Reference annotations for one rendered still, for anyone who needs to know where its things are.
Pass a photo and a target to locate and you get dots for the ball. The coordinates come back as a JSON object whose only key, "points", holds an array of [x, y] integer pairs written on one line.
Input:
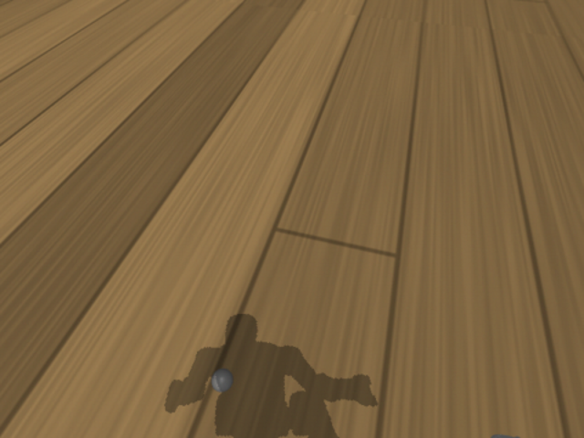
{"points": [[222, 380]]}

